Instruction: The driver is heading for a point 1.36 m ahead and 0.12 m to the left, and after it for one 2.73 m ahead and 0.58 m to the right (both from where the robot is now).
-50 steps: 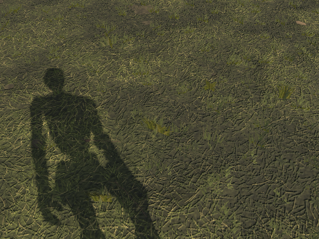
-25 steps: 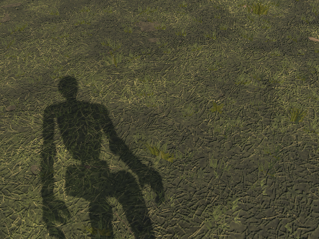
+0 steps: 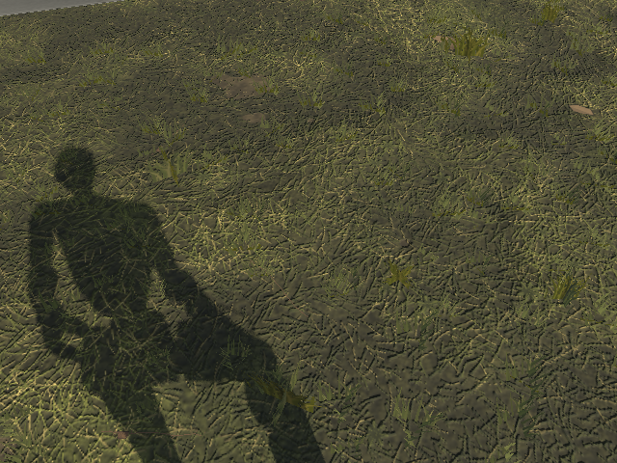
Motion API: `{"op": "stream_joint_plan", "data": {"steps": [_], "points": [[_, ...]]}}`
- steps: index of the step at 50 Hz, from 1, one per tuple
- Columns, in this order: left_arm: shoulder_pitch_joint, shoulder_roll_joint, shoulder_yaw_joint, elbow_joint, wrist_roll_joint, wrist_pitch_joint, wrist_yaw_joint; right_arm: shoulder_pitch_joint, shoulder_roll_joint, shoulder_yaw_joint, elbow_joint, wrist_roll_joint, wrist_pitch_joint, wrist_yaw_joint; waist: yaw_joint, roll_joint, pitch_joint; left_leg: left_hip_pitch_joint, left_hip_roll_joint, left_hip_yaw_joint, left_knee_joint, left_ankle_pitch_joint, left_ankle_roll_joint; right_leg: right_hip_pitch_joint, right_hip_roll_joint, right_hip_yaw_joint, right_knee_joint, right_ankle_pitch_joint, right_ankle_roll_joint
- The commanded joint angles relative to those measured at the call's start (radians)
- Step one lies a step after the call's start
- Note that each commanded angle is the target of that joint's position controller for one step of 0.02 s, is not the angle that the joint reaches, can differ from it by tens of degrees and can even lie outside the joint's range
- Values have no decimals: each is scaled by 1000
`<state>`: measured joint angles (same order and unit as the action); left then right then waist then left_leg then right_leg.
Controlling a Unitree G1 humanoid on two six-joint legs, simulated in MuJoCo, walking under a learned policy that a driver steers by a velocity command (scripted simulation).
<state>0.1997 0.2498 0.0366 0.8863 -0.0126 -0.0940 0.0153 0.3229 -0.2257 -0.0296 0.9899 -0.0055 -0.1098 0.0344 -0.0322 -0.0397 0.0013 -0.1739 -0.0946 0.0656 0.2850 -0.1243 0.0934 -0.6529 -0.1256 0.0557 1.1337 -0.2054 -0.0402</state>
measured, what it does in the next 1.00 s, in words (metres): walks ahead: right foot, then left foot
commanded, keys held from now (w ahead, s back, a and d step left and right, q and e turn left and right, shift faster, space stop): w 1.00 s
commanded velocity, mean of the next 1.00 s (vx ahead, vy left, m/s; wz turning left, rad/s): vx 0.50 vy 0.00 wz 0.00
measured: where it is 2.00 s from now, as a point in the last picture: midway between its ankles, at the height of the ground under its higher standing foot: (316, 263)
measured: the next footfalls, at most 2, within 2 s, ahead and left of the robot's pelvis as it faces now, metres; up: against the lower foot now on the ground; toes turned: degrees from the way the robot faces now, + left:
right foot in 0.30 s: +0.33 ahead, -0.17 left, +0.00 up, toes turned -2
left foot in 0.86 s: +0.65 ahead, +0.07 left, +0.00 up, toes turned +3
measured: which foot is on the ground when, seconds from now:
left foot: down 0.00-0.32, up 0.34-0.84, down 0.86-1.00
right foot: up 0.00-0.28, down 0.30-0.88, up 0.90-1.00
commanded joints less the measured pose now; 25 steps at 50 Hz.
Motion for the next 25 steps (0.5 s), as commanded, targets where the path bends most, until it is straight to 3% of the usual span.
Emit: {"op": "stream_joint_plan", "data": {"steps": [1, 5, 10, 12, 13, 14, 15, 16, 17, 18, 19, 20, 22, 23, 25], "points": [[34, 43, 12, -42, 12, 5, 7, -40, -134, -22, -56, 2, -17, -20, 47, 74, 53, -98, 284, -215, -204, 66, 172, -26, -43, 4, -145, 156, 27], [-126, 29, 6, -83, 3, -6, -5, 39, -161, -26, -39, 18, -4, -34, -11, 78, 54, -15, 266, -163, -186, 82, 126, 6, 2, -35, -428, 306, 36], [-250, 42, 3, -132, -10, -15, -35, 113, -170, -32, -5, 26, 17, -36, -49, 94, 81, 144, 326, -180, -114, 57, 112, 2, 32, -43, -577, 223, 17], [-230, 63, 9, -138, -10, -24, -46, 104, -182, -38, -3, 27, 27, -38, -24, 107, 68, 188, 351, -194, -61, 104, 97, 55, 47, -51, -619, 143, -11], [-179, 81, 18, -128, -9, -28, -47, 86, -189, -40, -7, 26, 33, -39, 11, 118, 42, 191, 347, -186, -3, 210, 84, 138, 70, -71, -639, 115, -28], [-61, 114, 38, -94, -7, -31, -45, 65, -181, -35, -13, 23, 38, -39, 74, 112, -25, 174, 304, -149, 136, 376, 62, 296, 104, -98, -661, 106, -51], [139, 180, 66, -40, -3, -33, -37, 54, -144, -20, -31, 10, 38, -38, 152, 70, -160, 49, 243, -94, 390, 379, 28, 579, 41, -27, -636, 131, -101], [287, 292, 94, -12, 14, -26, -34, 146, -39, 12, -49, 6, 19, -31, 149, -155, -315, -370, 87, -7, 804, 48, -52, 999, -213, 381, -672, 30, -247], [314, 236, 77, -4, 12, -23, -38, 157, -45, 15, -38, 18, -8, -26, 150, -229, -385, -540, 39, -148, 985, -424, -49, 1064, -288, 682, -824, -58, -294], [233, 168, 55, -16, 7, -25, -39, 72, -151, -13, -60, 45, -23, -22, 135, -152, -249, -626, 105, -189, 1062, -374, -25, 951, -256, 564, -836, -77, -239], [131, 131, 41, -41, 5, -23, -39, 3, -164, -16, -82, 49, -26, -24, 104, -87, -155, -615, 163, -156, 1035, -275, -16, 801, -219, 412, -853, -5, -206], [58, 100, 30, -53, 9, -22, -45, -35, -152, -20, -87, 34, -21, -31, 74, -21, -88, -573, 199, -138, 973, -198, -20, 664, -173, 309, -893, 70, -189], [20, 65, 21, -46, 18, -26, -54, -7, -112, -25, -80, 22, 9, -36, 21, -47, -43, -461, 238, -137, 882, -118, -31, 519, -107, 187, -957, 142, -168], [36, 69, 23, -33, 17, -29, -54, 10, -91, -23, -73, 22, 20, -37, 12, -45, -35, -443, 237, -126, 865, -100, -38, 492, -94, 150, -974, 192, -176], [75, 98, 30, -8, 18, -32, -46, -21, -89, -27, -87, 17, 31, -41, 6, -28, -8, -487, 240, -120, 805, -39, -54, 488, -88, 100, -994, 282, -187]]}}
Keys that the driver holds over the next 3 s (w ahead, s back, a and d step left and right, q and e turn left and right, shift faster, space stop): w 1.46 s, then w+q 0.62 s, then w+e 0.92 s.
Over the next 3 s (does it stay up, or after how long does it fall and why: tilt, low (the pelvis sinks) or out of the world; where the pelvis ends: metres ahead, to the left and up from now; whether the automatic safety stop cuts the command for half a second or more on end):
stays up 1.66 0.13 -0.01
